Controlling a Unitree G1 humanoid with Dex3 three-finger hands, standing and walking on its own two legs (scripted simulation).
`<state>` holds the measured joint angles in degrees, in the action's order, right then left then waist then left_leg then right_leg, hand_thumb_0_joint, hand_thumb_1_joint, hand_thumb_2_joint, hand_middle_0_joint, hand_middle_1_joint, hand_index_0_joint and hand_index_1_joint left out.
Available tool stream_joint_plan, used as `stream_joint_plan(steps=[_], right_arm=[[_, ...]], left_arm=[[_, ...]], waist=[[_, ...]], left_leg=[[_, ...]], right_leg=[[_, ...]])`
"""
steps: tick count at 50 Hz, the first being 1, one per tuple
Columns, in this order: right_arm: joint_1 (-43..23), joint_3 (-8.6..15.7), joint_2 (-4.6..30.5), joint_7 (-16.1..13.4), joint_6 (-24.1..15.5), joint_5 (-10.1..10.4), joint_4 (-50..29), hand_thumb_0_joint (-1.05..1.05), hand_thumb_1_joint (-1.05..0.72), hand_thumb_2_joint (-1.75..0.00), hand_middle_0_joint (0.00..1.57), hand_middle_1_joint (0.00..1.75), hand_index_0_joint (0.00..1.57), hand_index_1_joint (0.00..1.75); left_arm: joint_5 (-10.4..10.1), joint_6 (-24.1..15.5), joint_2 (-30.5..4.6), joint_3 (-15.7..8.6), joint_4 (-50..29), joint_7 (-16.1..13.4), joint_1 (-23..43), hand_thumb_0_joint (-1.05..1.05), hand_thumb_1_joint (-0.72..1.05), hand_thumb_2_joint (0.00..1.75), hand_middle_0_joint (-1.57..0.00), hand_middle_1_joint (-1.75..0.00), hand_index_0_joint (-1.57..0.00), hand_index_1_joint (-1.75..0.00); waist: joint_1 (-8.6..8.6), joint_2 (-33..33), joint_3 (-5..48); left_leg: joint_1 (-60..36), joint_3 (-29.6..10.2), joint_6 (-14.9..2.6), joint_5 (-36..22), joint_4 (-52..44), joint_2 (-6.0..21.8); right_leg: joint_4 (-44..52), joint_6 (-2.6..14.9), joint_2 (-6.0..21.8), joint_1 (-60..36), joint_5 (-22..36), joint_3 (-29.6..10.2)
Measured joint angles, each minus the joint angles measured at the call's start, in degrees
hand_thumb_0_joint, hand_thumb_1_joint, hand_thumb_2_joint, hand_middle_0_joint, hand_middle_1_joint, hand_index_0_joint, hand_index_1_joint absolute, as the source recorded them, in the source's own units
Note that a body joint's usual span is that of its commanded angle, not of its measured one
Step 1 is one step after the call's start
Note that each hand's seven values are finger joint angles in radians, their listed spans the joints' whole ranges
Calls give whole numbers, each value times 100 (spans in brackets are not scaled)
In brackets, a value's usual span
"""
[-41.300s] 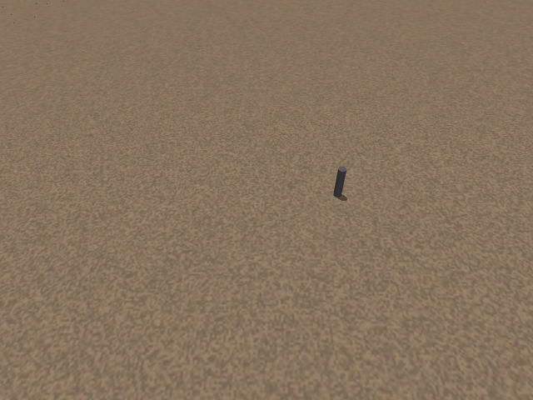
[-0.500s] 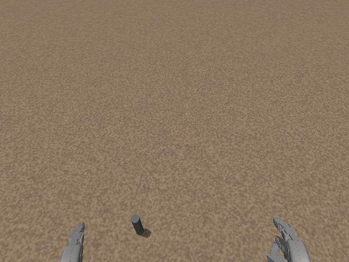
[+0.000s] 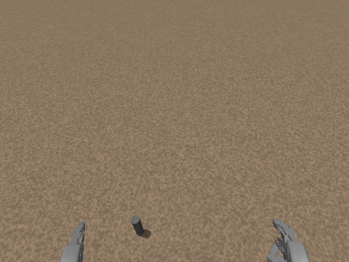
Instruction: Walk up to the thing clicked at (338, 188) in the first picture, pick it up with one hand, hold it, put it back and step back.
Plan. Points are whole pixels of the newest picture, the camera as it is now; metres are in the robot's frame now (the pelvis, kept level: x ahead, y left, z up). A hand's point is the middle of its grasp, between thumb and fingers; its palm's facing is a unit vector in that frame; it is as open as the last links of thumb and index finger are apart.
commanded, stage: stand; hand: left
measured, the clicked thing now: (137, 226) +0.44 +0.20 -0.63
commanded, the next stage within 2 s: none
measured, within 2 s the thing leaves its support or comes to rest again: neither
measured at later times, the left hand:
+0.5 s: hand out of the picture +0.13 +0.22 -0.10, palm faces -0.02 -0.94 -0.34, open 8.0 cm
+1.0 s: hand out of the picture +0.03 +0.25 -0.10, palm faces +0.01 -0.94 -0.34, open 7.4 cm
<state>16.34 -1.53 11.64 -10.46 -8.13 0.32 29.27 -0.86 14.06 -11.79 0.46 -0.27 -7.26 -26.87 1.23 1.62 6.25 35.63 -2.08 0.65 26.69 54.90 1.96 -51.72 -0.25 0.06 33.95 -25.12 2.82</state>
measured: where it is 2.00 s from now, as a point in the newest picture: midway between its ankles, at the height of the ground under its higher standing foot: outside the picture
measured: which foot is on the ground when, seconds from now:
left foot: down 0.00-1.00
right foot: down 0.00-1.00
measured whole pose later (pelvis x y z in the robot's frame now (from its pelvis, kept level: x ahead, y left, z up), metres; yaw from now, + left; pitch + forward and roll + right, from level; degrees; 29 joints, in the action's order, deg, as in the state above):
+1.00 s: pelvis -0.02 +0.00 +0.05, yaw +1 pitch -4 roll +0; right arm 9.3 0.9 17.1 -0.3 0.0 -1.8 61.6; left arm 1.6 -0.5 -17.7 -0.1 61.6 -0.8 -11.2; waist -0.8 1.1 -3.2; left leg 9.9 -1.3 0.0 11.4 25.3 -0.5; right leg -25.4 -0.9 2.3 9.5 -11.9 2.6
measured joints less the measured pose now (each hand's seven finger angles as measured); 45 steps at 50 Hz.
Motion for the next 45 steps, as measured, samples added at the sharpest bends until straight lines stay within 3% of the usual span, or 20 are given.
stream_joint_plan(steps=[6, 15, 17, 19, 24, 32, 45], right_arm=[[4, 13, 6, -1, 9, -5, 0, 1, -90, -90, 21, 30, 21, 30], [-11, 11, 15, 21, 10, 0, -11, 1, -90, -90, 21, 30, 21, 30], [-194, 54, 64, 198, 72, -325, 335, 1, -90, -90, 21, 30, 21, 30], [-417, 34, 191, 473, 318, -515, 845, 1, -90, -90, 21, 30, 21, 30], [-548, 182, 411, 883, 606, -434, 1513, 1, -90, -90, 21, 30, 21, 30], [-447, 387, 652, 976, 723, -349, 2180, 1, -90, -90, 21, 30, 21, 30], [-623, 255, 541, 1014, 811, -238, 3024, 0, -91, -90, 21, 30, 21, 30]], left_arm=[[8, -15, -5, -6, -7, -3, -31, -1, -37, 23, -13, -18, -13, -18], [3, -12, -13, 11, 29, -1, -6, 0, 21, 70, -19, -28, -19, -28], [269, -458, -108, 40, 693, 166, 357, 0, 36, 76, -19, -29, -19, -28], [445, -806, -251, 38, 1634, 362, 814, 0, 50, 80, -20, -29, -20, -29], [421, -1200, -532, -84, 3148, 612, 1234, 0, 74, 86, -20, -30, -20, -30], [330, -1386, -678, -194, 4585, 603, 1254, 1, 87, 89, -20, -30, -20, -30], [256, -1446, -595, -77, 5894, 637, 1448, 1, 90, 90, -20, -30, -20, -30]], waist=[[5, 3, 14], [2, 4, -15], [-52, -64, -284], [-139, -159, -441], [-193, -256, -641], [-180, -183, -774], [-198, -81, -921]], left_leg=[[-16, 0, -4, 6, 3, 1], [-16, 14, -11, -12, 4, -8], [-281, 43, -28, -77, -119, -67], [-525, 95, -54, -175, -310, -133], [-977, 155, -71, -374, -749, -209], [-1592, 148, -97, -678, -1416, -241], [-2399, 87, -76, -1358, -2663, -247]], right_leg=[[10, -5, -1, -22, 2, 0], [-2, -9, 7, -13, 17, -15], [35, -1, 66, -243, 28, -40], [108, 8, 132, -431, 62, -85], [408, -14, 206, -814, 193, -138], [1096, -61, 231, -1448, 502, -119], [2364, -71, 223, -2287, 1172, -39]])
